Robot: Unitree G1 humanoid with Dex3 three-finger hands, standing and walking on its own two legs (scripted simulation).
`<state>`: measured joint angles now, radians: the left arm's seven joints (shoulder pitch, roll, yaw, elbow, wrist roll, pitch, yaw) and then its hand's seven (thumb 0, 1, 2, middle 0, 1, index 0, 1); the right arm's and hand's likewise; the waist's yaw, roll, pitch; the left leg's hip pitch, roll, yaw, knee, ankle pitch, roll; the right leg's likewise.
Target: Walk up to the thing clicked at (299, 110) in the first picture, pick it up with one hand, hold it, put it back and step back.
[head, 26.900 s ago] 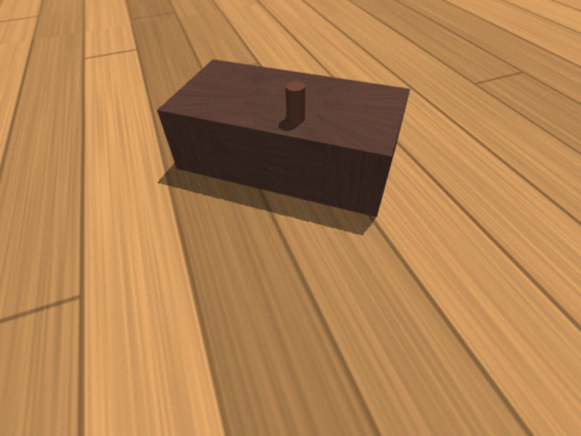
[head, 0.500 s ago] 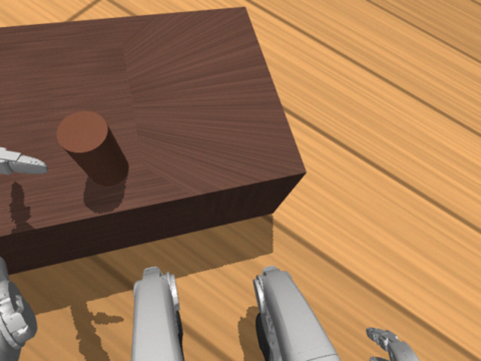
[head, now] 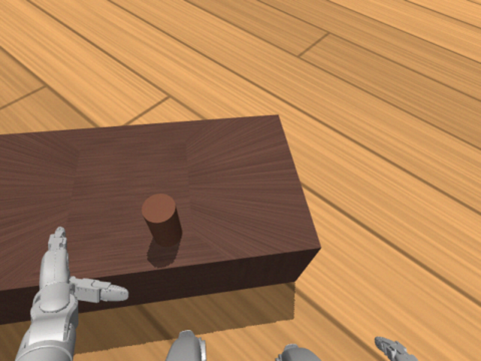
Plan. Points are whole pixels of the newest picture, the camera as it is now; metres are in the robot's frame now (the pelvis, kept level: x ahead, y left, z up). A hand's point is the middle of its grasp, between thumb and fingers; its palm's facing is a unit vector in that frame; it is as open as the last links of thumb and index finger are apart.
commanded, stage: home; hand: left
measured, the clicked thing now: (163, 221) +0.49 +0.18 -0.27
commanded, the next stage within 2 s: none
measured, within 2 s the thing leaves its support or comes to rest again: neither
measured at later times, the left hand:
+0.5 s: hand (139, 358) +0.16 +0.16 -0.04, palm faces +0.18 -0.95 -0.25, open 17.6 cm
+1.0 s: hand (147, 346) +0.18 +0.15 -0.04, palm faces +0.14 -0.95 -0.28, open 17.6 cm
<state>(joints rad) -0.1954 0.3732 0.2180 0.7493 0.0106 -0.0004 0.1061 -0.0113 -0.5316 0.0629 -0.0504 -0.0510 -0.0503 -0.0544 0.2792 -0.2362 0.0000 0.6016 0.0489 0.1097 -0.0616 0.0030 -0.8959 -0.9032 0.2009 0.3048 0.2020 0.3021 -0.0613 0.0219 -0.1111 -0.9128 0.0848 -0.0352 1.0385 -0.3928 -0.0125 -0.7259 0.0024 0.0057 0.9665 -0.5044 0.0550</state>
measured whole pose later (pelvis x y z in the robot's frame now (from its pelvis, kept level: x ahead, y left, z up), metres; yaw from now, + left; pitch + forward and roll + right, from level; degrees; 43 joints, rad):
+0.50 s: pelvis +0.01 -0.03 +0.02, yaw +2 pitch +6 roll -1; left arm 0.42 0.19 -0.03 0.16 -0.04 0.10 0.14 -0.01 -0.57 0.04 -0.05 -0.05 -0.05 -0.05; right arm 0.20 -0.20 0.03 0.50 0.03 0.03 -0.15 0.01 -0.90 -0.90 0.20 0.30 0.20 0.30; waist 0.02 0.02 -0.07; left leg -0.63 0.07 -0.03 0.87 -0.34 -0.04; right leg -0.47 -0.02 -0.01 0.86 -0.49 0.03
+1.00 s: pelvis +0.01 -0.04 +0.02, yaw +2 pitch +6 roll -1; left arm 0.43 0.20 -0.02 0.11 -0.03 0.17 0.14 -0.01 -0.57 0.04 -0.05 -0.05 -0.05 -0.05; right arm 0.26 -0.22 0.00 0.53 0.03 -0.04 -0.14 0.01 -0.90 -0.91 0.20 0.30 0.20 0.30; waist -0.02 0.04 -0.07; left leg -0.63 0.08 -0.03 0.89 -0.36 -0.06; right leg -0.48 -0.01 0.00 0.89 -0.52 0.02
